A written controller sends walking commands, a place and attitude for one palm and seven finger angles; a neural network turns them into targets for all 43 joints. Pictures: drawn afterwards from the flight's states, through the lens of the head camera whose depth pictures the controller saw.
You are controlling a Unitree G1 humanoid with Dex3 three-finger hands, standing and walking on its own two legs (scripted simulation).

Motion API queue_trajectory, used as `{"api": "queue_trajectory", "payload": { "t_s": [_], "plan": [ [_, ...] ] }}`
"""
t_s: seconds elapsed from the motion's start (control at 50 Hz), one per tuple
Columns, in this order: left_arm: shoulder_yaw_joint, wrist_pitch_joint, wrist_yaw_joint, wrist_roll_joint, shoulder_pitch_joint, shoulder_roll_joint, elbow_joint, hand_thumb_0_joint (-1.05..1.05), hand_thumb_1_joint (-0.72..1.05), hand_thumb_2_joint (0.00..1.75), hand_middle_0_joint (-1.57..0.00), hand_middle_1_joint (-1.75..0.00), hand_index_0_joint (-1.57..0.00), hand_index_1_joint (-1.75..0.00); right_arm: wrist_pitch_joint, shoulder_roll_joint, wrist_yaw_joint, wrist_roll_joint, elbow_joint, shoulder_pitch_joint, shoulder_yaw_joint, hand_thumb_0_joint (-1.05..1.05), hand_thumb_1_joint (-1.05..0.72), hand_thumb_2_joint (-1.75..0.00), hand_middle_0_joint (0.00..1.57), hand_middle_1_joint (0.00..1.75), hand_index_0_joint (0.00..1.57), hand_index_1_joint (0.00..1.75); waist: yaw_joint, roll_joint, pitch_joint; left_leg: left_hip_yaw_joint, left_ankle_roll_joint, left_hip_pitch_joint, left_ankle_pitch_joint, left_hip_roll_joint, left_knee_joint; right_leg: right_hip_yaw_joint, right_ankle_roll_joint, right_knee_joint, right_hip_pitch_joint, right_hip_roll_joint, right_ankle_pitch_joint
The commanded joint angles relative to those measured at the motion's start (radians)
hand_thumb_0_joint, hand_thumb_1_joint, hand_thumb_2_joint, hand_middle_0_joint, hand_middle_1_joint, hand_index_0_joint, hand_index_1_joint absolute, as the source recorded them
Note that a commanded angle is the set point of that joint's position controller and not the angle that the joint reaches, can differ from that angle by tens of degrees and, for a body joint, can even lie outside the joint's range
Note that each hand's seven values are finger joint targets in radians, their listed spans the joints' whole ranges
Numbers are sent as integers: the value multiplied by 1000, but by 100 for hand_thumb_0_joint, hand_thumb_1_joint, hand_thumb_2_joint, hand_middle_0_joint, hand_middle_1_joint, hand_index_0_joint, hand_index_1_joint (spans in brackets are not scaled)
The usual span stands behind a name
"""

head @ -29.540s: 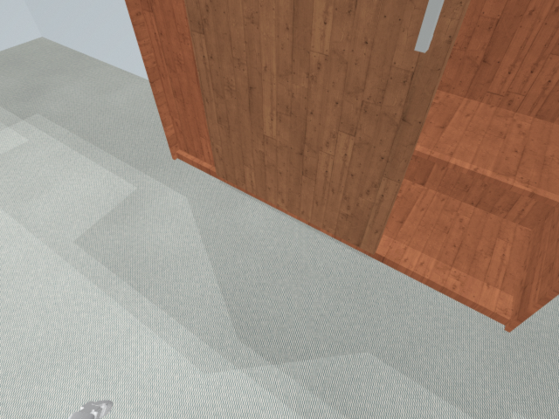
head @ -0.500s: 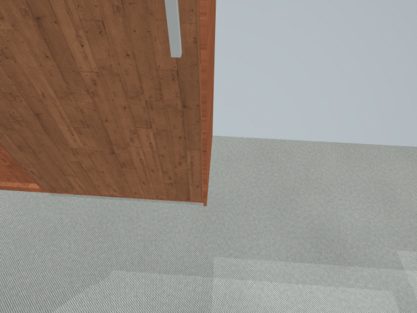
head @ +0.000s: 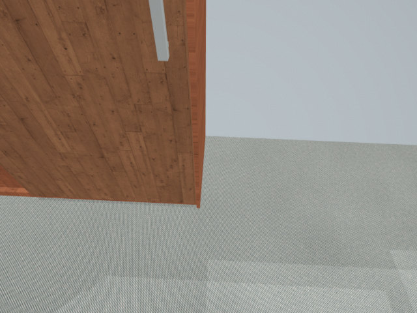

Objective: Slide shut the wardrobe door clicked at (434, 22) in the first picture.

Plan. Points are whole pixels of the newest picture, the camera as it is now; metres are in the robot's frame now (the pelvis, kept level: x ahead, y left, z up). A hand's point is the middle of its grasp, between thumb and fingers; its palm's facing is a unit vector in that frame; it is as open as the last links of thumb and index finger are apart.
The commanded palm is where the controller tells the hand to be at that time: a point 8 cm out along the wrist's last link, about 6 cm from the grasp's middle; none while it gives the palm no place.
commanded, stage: look to check the result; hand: left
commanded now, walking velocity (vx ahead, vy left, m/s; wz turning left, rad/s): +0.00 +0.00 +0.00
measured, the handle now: (161, 23) +0.69 +0.15 +0.21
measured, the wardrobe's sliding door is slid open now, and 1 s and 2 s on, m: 0.00 0.00 0.00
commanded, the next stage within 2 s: stand and wait in 0.38 s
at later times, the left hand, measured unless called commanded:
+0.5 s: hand out of the picture +0.09 +0.23 -0.16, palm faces -0.04 -0.94 -0.33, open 7.4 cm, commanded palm none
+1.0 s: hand out of the picture +0.08 +0.23 -0.16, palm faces -0.06 -0.94 -0.33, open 7.4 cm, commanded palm none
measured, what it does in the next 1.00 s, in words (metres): stands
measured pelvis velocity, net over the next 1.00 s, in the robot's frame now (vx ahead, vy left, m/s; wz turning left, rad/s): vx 0.00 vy -0.02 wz -0.02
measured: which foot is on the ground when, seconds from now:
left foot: down 0.00-1.00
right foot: down 0.00-1.00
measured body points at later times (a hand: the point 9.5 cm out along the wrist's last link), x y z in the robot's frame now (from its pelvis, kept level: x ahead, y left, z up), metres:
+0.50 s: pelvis +0.01 -0.01 +0.00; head +0.02 -0.02 +0.45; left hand +0.09 +0.28 -0.13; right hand +0.08 -0.31 -0.14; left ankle -0.01 +0.09 -0.75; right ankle -0.03 -0.13 -0.75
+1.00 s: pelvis +0.00 -0.02 +0.00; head +0.02 -0.02 +0.45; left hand +0.09 +0.28 -0.13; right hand +0.06 -0.31 -0.14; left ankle -0.01 +0.09 -0.75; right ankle -0.03 -0.13 -0.75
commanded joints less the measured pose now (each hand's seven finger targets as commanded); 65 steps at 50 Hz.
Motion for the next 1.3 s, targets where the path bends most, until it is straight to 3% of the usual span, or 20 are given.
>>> {"api": "queue_trajectory", "payload": {
  "t_s": [0.0,0.14,0.22,0.44,0.48,0.64,0.76,0.84,0.92,1.04,1.28],
  "plan": [
    [39,-23,14,-6,-35,210,-51,0,90,90,-20,-30,-20,-30,-18,-197,-11,1,-58,-40,-39,0,-90,-90,20,30,20,30,3,10,-115,-123,-6,59,239,153,-35,83,-51,-38,7,-102,205],
    [40,-29,19,-7,-11,207,-44,0,90,90,-20,-30,-20,-30,-19,-193,-16,4,-51,-19,-41,0,-90,-90,20,30,20,30,2,-11,-149,-112,-5,90,296,157,-17,87,-56,-31,28,-100,297],
    [39,-26,19,-7,-22,205,-39,0,90,90,-20,-30,-20,-30,-16,-190,-16,2,-47,-25,-41,0,-90,-90,20,30,20,30,1,1,-103,-109,-9,67,239,157,-35,92,-57,-46,8,-99,250],
    [44,-32,19,-5,-23,211,-49,0,90,90,-20,-30,-20,-30,-21,-195,-16,1,-54,-24,-40,0,-90,-90,20,30,20,30,3,-5,-139,-106,-9,87,284,160,-30,95,-58,-40,33,-99,306],
    [43,-30,20,-6,-35,211,-50,0,90,90,-20,-30,-20,-30,-19,-193,-16,0,-53,-30,-41,0,-90,-90,20,30,20,30,1,-5,-107,-107,-11,77,271,159,-37,95,-57,-45,17,-99,294],
    [43,-34,18,-6,-28,216,-56,0,90,90,-20,-30,-20,-30,-19,-197,-14,1,-57,-24,-40,0,-90,-90,20,30,20,30,3,-9,-126,-104,-11,84,245,159,-39,100,-58,-56,32,-99,292],
    [41,-29,17,-7,-37,215,-52,0,90,90,-20,-30,-20,-30,-18,-197,-14,1,-53,-27,-39,0,-90,-90,20,30,20,30,2,2,-88,-106,-12,66,212,158,-53,105,-58,-66,14,-98,244],
    [42,-31,17,-7,-26,216,-52,0,90,90,-20,-30,-20,-30,-19,-198,-15,3,-53,-19,-40,0,-90,-90,20,30,20,30,2,-8,-121,-106,-11,85,234,160,-46,104,-59,-61,30,-97,270],
    [39,-28,17,-8,-33,216,-46,0,90,90,-20,-30,-20,-30,-17,-201,-15,2,-48,-23,-40,0,-90,-90,20,30,20,30,0,-1,-86,-105,-12,71,208,160,-55,104,-58,-69,10,-98,240],
    [41,-30,17,-7,-23,215,-46,0,90,90,-20,-30,-20,-30,-20,-202,-16,4,-49,-14,-40,0,-90,-90,20,30,20,30,2,0,-118,-105,-10,82,226,163,-51,103,-59,-64,29,-97,252],
    [39,-28,17,-7,-30,215,-45,0,90,90,-20,-30,-20,-30,-20,-201,-15,2,-46,-26,-42,0,-90,-90,20,30,20,30,1,2,-96,-110,-10,80,229,163,-57,101,-57,-65,11,-99,233]
  ]
}}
